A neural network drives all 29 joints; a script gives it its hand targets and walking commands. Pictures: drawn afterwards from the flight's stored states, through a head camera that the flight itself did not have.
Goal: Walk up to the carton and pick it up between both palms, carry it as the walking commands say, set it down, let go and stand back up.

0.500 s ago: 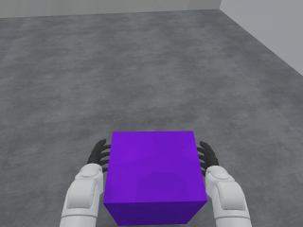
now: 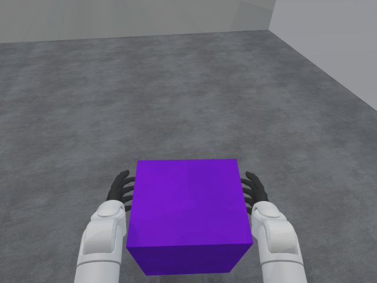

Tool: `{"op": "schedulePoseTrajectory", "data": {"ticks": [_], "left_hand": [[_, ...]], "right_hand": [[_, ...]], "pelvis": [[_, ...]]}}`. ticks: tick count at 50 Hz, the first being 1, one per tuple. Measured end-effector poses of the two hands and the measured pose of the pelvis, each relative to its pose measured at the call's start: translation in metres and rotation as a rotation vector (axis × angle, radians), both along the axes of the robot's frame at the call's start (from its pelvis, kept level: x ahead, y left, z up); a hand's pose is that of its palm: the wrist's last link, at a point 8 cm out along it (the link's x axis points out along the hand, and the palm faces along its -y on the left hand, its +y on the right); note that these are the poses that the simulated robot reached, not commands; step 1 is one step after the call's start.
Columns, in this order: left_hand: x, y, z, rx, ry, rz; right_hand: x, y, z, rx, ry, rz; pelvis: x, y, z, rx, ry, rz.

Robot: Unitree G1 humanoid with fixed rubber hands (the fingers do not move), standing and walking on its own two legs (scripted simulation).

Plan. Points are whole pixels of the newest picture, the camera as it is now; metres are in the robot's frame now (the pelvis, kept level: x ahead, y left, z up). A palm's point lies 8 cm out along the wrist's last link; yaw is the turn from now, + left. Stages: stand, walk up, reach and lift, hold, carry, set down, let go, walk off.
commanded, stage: hold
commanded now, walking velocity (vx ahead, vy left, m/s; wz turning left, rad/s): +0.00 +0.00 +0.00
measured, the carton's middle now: (187, 221) +0.27 +0.00 -0.03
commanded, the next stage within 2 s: set down in 0.18 s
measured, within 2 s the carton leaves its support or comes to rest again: neither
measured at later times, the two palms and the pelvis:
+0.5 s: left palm (122, 197) +0.30 +0.15 +0.02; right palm (258, 200) +0.29 -0.15 +0.03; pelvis +0.00 +0.00 +0.00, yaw +0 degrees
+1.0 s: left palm (131, 207) +0.33 +0.15 -0.07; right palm (248, 212) +0.31 -0.16 -0.06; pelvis -0.02 +0.00 -0.03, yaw +1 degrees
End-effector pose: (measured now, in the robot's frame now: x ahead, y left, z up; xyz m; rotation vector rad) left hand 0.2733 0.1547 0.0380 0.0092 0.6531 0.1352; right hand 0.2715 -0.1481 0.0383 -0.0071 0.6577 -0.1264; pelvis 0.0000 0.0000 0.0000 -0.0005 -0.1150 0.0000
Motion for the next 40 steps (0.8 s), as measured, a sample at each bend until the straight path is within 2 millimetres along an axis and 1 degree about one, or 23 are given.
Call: {"op": "schedulePoseTrajectory", "data": {"ticks": [6,12,17,22,28,40], "left_hand": [[0.004,0.000,0.003,-0.012,-0.003,0.007],[0.012,-0.001,0.008,-0.007,-0.017,-0.013],[0.022,-0.006,0.005,-0.016,0.000,-0.030],[0.027,-0.006,-0.006,-0.022,0.024,-0.025],[0.033,-0.006,-0.023,-0.013,0.045,-0.024],[0.043,-0.010,-0.066,-0.010,0.060,-0.030]], "right_hand": [[0.004,0.000,0.004,0.002,-0.003,-0.003],[0.008,-0.002,0.011,-0.009,-0.018,-0.009],[0.013,-0.007,0.009,-0.003,0.000,-0.031],[0.019,-0.007,-0.002,0.000,0.023,-0.029],[0.026,-0.007,-0.021,0.001,0.045,-0.020],[0.034,-0.011,-0.065,-0.003,0.061,-0.020]], "pelvis": [[-0.003,0.002,-0.001,-0.001,-0.012,0.000],[-0.004,0.004,-0.001,-0.003,-0.020,0.010],[-0.006,0.005,-0.003,-0.002,-0.026,0.006],[-0.005,0.005,-0.004,-0.001,-0.011,0.003],[-0.004,0.004,-0.005,0.000,0.036,0.007],[-0.008,0.001,-0.013,-0.002,0.199,0.012]]}}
